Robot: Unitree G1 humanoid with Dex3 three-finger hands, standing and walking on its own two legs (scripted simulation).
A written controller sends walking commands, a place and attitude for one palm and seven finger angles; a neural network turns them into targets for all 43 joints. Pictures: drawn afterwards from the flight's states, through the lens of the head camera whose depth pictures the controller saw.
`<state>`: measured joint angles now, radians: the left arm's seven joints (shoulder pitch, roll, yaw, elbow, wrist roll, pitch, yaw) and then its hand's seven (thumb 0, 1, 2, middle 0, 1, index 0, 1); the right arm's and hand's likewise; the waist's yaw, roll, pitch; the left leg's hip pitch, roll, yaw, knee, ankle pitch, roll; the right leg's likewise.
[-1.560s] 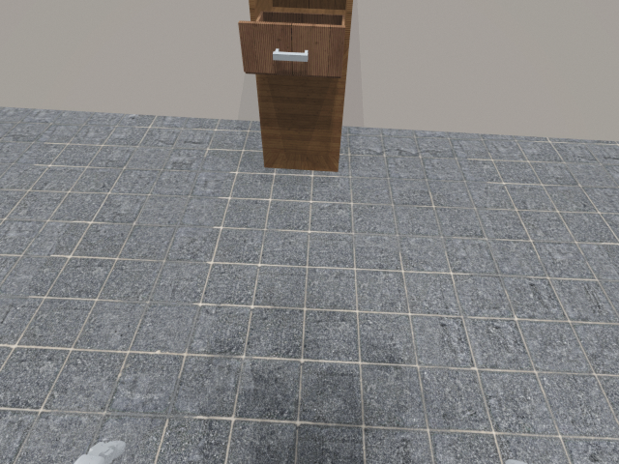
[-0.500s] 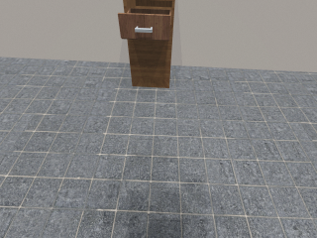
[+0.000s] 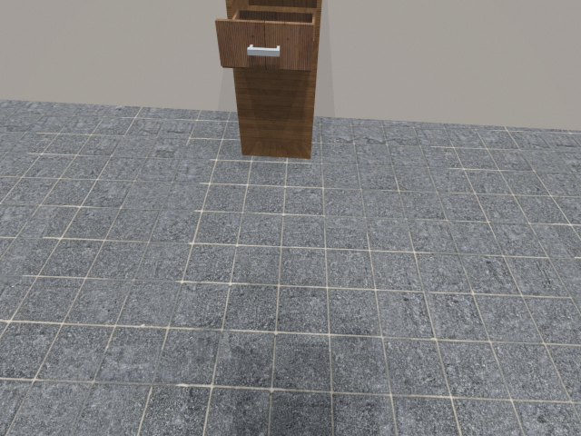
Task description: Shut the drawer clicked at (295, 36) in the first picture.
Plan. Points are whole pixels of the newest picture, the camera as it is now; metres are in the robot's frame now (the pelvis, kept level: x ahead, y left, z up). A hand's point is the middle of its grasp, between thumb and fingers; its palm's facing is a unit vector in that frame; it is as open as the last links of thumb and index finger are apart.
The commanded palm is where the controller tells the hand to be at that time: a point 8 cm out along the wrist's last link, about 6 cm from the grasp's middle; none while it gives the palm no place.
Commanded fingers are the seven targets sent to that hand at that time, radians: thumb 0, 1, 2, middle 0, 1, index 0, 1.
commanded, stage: walk to a spot facing it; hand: left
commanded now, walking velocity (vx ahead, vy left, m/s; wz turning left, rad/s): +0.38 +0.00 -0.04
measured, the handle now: (264, 49) +1.33 +0.17 -0.05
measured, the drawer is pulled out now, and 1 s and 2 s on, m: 0.30 0.30 0.30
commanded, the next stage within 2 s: take the last steps up to it in 1.76 s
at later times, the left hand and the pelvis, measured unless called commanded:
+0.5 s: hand out of the picture +0.15 +0.20 -0.19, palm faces -0.08 -0.99 -0.15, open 7.4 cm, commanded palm none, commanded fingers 0.00 0.90 0.90 -0.20 -0.30 -0.20 -0.30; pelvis +0.12 +0.02 -0.01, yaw -3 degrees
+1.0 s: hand (215, 340) +0.32 +0.16 -0.19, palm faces +0.06 -0.98 -0.18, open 7.2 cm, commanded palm none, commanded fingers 0.00 0.90 0.90 -0.20 -0.30 -0.20 -0.30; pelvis +0.33 -0.02 -0.01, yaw +1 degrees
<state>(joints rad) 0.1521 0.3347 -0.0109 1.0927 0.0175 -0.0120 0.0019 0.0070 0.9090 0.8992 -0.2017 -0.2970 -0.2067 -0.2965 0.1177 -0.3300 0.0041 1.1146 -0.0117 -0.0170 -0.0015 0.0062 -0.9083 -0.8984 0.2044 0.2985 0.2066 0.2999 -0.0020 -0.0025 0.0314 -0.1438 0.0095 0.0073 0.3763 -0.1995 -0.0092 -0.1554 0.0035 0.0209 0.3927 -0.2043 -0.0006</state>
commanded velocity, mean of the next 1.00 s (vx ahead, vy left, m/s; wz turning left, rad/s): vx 0.38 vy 0.00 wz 0.02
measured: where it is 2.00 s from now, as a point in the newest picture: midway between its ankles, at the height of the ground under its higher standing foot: (304, 301)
